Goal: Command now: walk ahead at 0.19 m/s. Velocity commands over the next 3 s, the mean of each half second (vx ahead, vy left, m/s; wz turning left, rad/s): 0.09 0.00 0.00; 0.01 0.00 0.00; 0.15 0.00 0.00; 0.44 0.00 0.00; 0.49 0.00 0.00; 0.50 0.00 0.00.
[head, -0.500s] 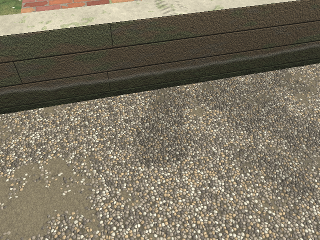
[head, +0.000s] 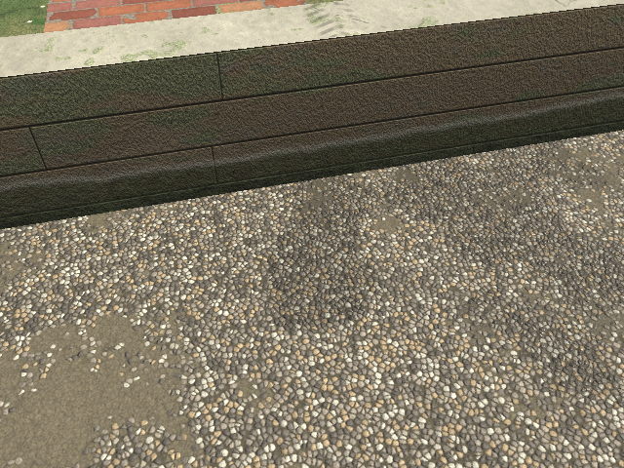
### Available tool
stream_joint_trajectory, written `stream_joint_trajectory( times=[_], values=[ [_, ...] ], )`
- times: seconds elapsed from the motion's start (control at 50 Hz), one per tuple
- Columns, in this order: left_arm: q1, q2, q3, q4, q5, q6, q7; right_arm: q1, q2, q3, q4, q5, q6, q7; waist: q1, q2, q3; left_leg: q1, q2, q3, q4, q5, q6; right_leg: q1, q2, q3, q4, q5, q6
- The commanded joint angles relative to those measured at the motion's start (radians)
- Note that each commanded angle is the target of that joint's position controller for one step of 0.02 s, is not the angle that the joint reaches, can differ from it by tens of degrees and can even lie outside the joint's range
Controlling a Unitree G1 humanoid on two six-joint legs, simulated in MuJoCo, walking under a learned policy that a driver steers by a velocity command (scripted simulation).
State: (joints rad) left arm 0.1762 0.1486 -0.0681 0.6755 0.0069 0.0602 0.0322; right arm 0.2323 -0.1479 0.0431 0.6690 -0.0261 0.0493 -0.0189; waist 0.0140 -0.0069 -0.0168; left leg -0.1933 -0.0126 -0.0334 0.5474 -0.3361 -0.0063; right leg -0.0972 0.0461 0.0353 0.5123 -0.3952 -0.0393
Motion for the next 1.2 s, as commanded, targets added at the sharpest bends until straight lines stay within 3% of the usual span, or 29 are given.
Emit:
stream_joint_trajectory(
  times=[0.02, 0.08, 0.16, 0.18, 0.28, 0.6, 0.8, 0.86, 0.98, 1.0, 1.18, 1.2],
  values=[
    [-0.049, 0.078, 0.026, -0.058, 0.004, -0.026, -0.007, -0.044, -0.086, -0.024, -0.074, -0.002, -0.013, -0.005, 0.012, 0.013, -0.038, 0.096, 0.090, -0.089, -0.093, 0.615, 0.041, -0.025, -0.104, 0.078, -0.131, 0.550, 0.002],
    [-0.026, 0.084, 0.031, -0.027, -0.008, -0.031, -0.005, -0.022, -0.093, -0.030, -0.060, 0.006, -0.011, -0.008, 0.010, 0.013, -0.095, 0.151, 0.095, -0.085, -0.120, 0.635, 0.042, 0.018, -0.114, 0.075, -0.159, 0.579, 0.002],
    [-0.022, 0.084, 0.034, -0.008, -0.013, -0.026, -0.006, -0.018, -0.087, -0.032, -0.056, 0.011, -0.001, -0.007, 0.007, -0.003, -0.081, 0.154, 0.094, -0.080, -0.165, 0.538, 0.039, 0.014, -0.123, 0.075, -0.204, 0.548, 0.000],
    [-0.018, 0.106, 0.036, 0.000, -0.026, -0.020, 0.010, -0.001, -0.094, -0.033, -0.034, 0.021, -0.008, -0.009, -0.008, -0.022, -0.084, 0.171, 0.070, -0.062, -0.167, 0.398, 0.034, -0.004, -0.116, 0.087, -0.200, 0.481, 0.001],
    [-0.020, 0.115, 0.038, -0.001, -0.022, -0.012, 0.018, -0.001, -0.099, -0.034, -0.028, 0.020, -0.014, -0.011, -0.003, -0.011, -0.028, 0.119, 0.075, -0.062, -0.168, 0.388, 0.038, -0.039, -0.116, 0.092, -0.205, 0.464, -0.006],
    [-0.008, 0.137, 0.046, -0.022, -0.006, 0.010, 0.022, 0.007, -0.132, -0.036, -0.053, 0.014, -0.006, -0.010, 0.008, 0.002, -0.036, 0.058, 0.071, -0.059, -0.116, 0.407, 0.064, -0.079, -0.098, 0.078, -0.132, 0.414, -0.009],
    [-0.015, 0.136, 0.050, -0.041, 0.000, 0.015, 0.018, 0.000, -0.132, -0.034, -0.081, 0.007, 0.002, -0.004, 0.004, 0.004, -0.033, 0.028, 0.069, -0.063, -0.100, 0.351, 0.072, -0.118, -0.093, 0.078, -0.111, 0.335, -0.012],
    [0.000, 0.148, 0.054, -0.025, 0.002, 0.011, 0.023, -0.006, -0.129, -0.033, -0.088, 0.014, -0.002, 0.004, -0.002, 0.014, -0.018, 0.039, 0.071, -0.072, -0.113, 0.334, 0.075, -0.146, -0.092, 0.078, -0.128, 0.269, -0.010],
    [-0.004, 0.146, 0.056, -0.023, 0.000, 0.008, 0.020, -0.009, -0.127, -0.033, -0.094, 0.012, -0.004, 0.006, -0.004, 0.009, -0.024, 0.038, 0.073, -0.076, -0.120, 0.319, 0.075, -0.145, -0.091, 0.079, -0.135, 0.248, -0.009],
    [-0.016, 0.166, 0.060, -0.029, 0.005, 0.003, 0.015, -0.033, -0.126, -0.032, -0.111, 0.005, 0.001, 0.016, -0.014, -0.018, -0.004, 0.008, 0.060, -0.061, -0.107, 0.269, 0.079, -0.155, -0.087, 0.077, -0.116, 0.221, -0.004],
    [-0.016, 0.162, 0.063, -0.054, 0.007, -0.003, 0.013, -0.041, -0.122, -0.032, -0.134, 0.003, 0.000, 0.023, -0.009, 0.014, -0.036, -0.006, 0.064, -0.069, -0.089, 0.289, 0.090, -0.168, -0.085, 0.076, -0.073, 0.195, -0.003],
    [-0.010, 0.136, 0.052, -0.051, 0.009, -0.004, 0.011, -0.035, -0.091, -0.019, -0.130, 0.001, -0.001, 0.025, -0.008, 0.010, -0.064, 0.009, 0.067, -0.074, -0.122, 0.217, 0.082, -0.150, -0.091, 0.084, -0.115, 0.123, 0.005]
  ],
)
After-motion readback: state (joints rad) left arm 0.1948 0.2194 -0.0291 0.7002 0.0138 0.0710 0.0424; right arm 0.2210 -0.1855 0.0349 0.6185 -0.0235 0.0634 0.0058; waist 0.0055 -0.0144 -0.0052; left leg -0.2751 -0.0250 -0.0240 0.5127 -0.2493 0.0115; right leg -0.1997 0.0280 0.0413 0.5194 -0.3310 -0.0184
